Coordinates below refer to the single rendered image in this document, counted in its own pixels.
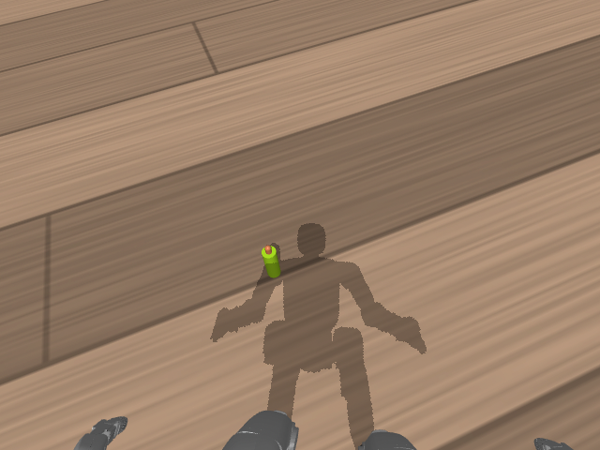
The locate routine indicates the left robot hand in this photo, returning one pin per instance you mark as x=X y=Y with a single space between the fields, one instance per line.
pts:
x=102 y=434

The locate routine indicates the bottle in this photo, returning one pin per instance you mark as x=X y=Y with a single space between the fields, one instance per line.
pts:
x=270 y=259

